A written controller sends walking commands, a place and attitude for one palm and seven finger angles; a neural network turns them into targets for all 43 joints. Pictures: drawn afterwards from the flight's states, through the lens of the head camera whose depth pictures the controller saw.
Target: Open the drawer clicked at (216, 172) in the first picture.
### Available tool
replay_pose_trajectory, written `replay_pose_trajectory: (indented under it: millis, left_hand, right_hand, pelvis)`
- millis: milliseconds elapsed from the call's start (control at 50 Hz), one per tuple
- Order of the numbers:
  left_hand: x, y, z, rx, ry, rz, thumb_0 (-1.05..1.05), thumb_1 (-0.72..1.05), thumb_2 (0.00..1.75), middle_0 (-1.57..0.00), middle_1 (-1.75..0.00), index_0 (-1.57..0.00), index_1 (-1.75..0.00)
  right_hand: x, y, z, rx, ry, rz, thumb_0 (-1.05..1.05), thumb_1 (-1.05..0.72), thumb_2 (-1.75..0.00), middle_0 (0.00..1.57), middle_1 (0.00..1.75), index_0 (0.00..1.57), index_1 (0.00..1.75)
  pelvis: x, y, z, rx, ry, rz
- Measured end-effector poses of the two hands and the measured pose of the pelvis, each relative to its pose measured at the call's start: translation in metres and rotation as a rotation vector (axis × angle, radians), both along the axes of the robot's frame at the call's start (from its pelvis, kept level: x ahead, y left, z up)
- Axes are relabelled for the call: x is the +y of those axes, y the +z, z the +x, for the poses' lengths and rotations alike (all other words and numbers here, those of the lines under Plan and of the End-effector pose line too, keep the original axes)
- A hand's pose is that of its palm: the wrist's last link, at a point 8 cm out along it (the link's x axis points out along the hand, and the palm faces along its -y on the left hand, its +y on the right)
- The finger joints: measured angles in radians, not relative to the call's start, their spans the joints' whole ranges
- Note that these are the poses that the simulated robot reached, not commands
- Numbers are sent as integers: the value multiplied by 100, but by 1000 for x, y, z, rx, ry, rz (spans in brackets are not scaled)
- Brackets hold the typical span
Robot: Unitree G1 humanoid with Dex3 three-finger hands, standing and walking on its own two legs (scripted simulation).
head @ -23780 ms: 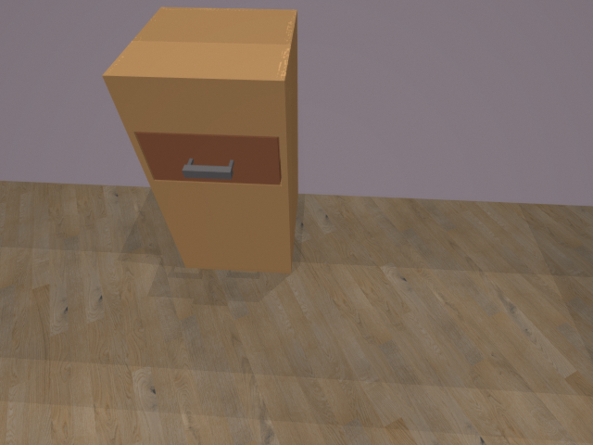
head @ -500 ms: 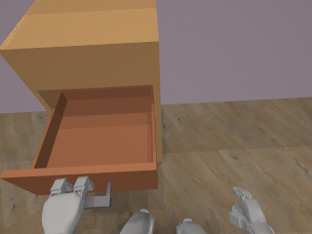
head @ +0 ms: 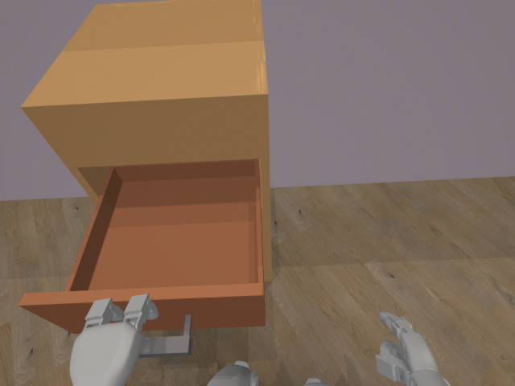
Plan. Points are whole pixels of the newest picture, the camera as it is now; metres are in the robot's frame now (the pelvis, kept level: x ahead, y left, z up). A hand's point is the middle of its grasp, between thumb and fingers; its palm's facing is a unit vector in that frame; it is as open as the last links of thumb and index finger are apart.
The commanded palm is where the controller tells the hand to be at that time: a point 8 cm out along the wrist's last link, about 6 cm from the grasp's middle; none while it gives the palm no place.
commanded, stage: lift the hand off the handle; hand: left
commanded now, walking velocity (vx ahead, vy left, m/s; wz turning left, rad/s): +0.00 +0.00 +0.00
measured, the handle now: (153, 334) +0.22 +0.22 -0.10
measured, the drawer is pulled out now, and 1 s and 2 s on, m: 0.30 0.30 0.30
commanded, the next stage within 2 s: draw the hand back to the body in 1.14 s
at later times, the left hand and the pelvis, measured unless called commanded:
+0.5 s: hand (117, 342) +0.18 +0.23 +0.00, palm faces +0.00 -0.11 -0.99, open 13.6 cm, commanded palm +0.16 +0.22 +0.07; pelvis +0.01 +0.00 +0.02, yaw +0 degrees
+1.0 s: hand (104, 338) +0.18 +0.22 +0.04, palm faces +0.02 -0.12 -0.99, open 13.8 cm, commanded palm +0.15 +0.21 +0.10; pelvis +0.02 +0.00 +0.04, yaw -1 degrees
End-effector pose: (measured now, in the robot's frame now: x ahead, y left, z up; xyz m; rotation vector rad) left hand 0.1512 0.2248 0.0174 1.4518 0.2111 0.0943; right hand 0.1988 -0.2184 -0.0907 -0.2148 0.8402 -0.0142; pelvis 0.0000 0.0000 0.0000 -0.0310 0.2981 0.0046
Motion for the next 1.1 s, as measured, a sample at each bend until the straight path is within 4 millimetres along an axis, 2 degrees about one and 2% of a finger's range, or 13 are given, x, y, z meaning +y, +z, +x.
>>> replay_pose_trajectory:
  millis: [420, 560, 640, 800, 1000, 1100]
  left_hand:
    - [0, 29, 3, -23, 13, 1, 0, -49, 31, -34, -122, -39, -123]
    - [3, 50, 12, -84, 29, 14, 0, -49, 31, -33, -121, -35, -121]
    - [2, 54, 15, -66, 45, 3, 0, -49, 31, -32, -121, -33, -121]
    - [-7, 64, 10, -41, 7, -20, 0, -49, 31, -32, -121, -32, -120]
    - [1, 81, 3, -77, 34, 3, 0, -49, 31, -31, -120, -31, -120]
    - [-4, 85, 3, -72, 31, -20, 0, -49, 31, -31, -120, -31, -120]
  right_hand:
    - [-4, 20, 3, -19, -12, 23, 1, -90, -90, 20, 30, 20, 30]
    - [-6, 27, 4, -26, -18, 35, 1, -90, -90, 20, 30, 20, 30]
    - [-7, 33, 5, -32, -28, 49, 1, -90, -90, 20, 30, 20, 30]
    - [-7, 45, 9, -50, -19, 50, 1, -90, -90, 20, 30, 20, 30]
    - [-3, 47, 17, -70, 1, 73, 1, -90, -90, 20, 30, 20, 30]
    - [1, 50, 19, -79, 9, 83, 1, -90, -90, 20, 30, 20, 30]
  pelvis:
    - [-4, 17, 6, -48, -4, 10]
    - [-5, 23, 9, -66, -4, 12]
    - [-5, 28, 11, -77, -9, 16]
    - [-5, 36, 16, -97, -14, 19]
    - [-4, 38, 17, -111, -14, 19]
    - [-4, 41, 16, -122, -11, 21]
